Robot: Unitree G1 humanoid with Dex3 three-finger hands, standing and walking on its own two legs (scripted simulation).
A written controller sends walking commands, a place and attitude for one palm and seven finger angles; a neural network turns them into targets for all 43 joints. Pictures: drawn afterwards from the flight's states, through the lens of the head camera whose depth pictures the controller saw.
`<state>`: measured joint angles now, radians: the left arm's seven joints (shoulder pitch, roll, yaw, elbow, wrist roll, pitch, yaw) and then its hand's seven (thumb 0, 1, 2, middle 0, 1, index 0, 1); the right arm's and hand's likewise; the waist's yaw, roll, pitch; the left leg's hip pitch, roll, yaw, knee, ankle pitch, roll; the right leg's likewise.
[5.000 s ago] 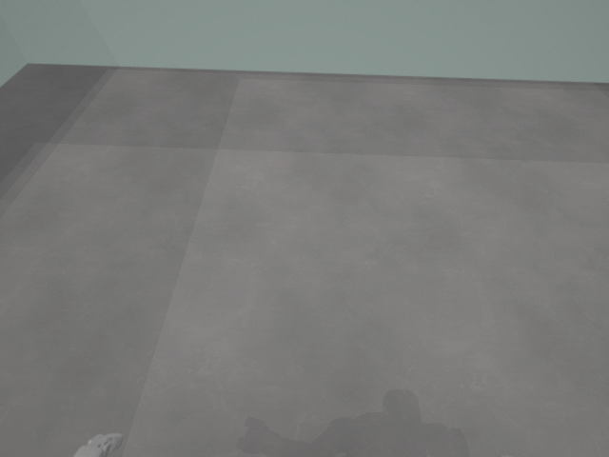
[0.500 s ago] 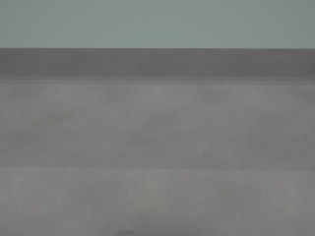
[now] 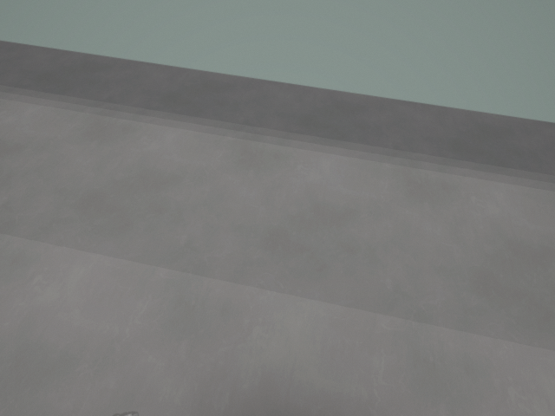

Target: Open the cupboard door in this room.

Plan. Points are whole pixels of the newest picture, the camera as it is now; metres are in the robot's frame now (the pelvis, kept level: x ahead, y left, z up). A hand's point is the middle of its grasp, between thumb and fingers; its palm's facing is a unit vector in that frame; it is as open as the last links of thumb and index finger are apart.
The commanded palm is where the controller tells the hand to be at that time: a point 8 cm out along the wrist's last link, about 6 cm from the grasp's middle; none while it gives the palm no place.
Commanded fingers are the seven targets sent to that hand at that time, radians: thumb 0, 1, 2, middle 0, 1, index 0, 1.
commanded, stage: turn or walk to find it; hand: left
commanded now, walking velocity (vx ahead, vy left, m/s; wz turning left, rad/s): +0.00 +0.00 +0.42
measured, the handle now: out of the picture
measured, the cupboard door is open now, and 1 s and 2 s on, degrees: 0 0 0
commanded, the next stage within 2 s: none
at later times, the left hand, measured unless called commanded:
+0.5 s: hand out of the picture -0.03 +0.17 -0.17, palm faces +0.26 -0.94 -0.24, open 7.4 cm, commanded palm none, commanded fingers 0.00 0.90 0.90 -0.20 -0.30 -0.20 -0.30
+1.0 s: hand out of the picture -0.07 +0.23 -0.16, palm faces +0.44 -0.87 -0.24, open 7.4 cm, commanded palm none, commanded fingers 0.00 0.90 0.90 -0.20 -0.30 -0.20 -0.30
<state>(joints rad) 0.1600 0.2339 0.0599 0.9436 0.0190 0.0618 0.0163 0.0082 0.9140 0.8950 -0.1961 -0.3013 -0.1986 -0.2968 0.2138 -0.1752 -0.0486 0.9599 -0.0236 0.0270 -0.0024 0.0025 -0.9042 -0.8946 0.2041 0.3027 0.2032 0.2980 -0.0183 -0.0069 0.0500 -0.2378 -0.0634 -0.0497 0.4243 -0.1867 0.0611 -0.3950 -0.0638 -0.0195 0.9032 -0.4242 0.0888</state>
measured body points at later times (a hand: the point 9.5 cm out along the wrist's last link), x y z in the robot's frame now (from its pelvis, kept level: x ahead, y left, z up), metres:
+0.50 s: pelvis -0.03 -0.03 +0.00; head +0.00 -0.03 +0.44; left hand -0.04 +0.22 -0.15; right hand +0.07 -0.28 -0.16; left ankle -0.08 +0.11 -0.69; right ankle -0.01 -0.14 -0.74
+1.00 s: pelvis -0.07 +0.01 +0.00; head -0.05 +0.02 +0.45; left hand -0.09 +0.28 -0.14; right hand +0.09 -0.19 -0.15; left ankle -0.08 +0.10 -0.74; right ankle -0.01 -0.13 -0.70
